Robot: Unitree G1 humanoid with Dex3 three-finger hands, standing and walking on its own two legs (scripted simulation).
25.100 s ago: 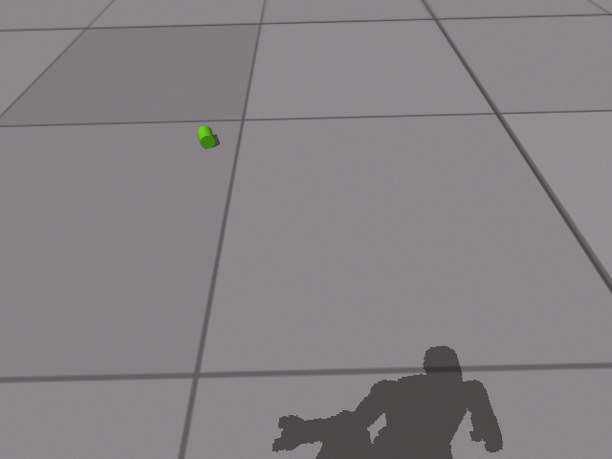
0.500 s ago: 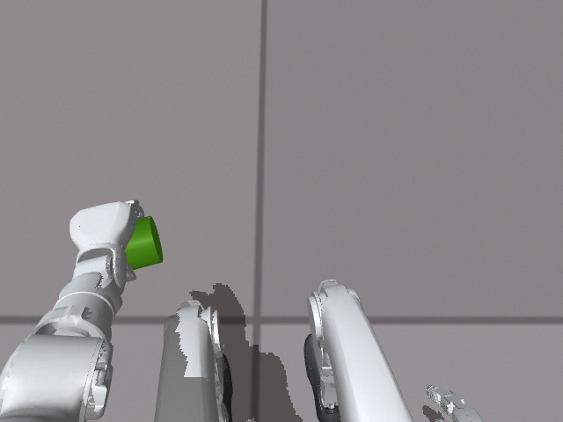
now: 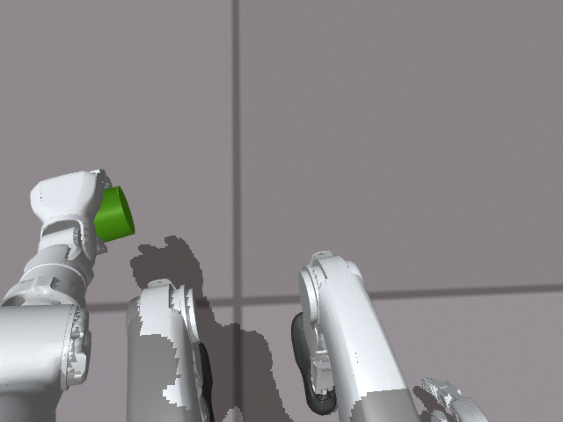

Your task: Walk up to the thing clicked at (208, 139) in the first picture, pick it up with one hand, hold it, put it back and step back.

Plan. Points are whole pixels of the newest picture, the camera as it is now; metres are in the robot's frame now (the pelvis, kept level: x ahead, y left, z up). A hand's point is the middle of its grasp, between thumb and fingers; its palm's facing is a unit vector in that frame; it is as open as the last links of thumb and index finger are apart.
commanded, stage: crouch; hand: left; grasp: from above
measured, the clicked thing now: (92, 219) +0.44 +0.25 -0.21
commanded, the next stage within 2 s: lower in 0.34 s
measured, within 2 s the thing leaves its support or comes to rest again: neither
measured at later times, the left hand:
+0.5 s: hand (98, 219) +0.44 +0.25 -0.23, palm faces -0.44 -0.09 -0.89, open 10.8 cm
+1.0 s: hand (113, 221) +0.45 +0.24 -0.30, palm faces -0.44 -0.11 -0.89, open 10.7 cm
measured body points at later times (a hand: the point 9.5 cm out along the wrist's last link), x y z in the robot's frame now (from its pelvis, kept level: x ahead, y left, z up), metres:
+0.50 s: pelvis -0.01 +0.00 -0.05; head +0.23 +0.04 +0.33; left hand +0.46 +0.25 -0.18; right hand +0.02 -0.27 -0.17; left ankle +0.07 +0.13 -0.37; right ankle +0.09 -0.12 -0.37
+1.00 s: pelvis +0.00 +0.00 -0.09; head +0.26 +0.05 +0.28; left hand +0.47 +0.24 -0.24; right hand +0.01 -0.27 -0.19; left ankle +0.07 +0.13 -0.37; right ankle +0.09 -0.12 -0.37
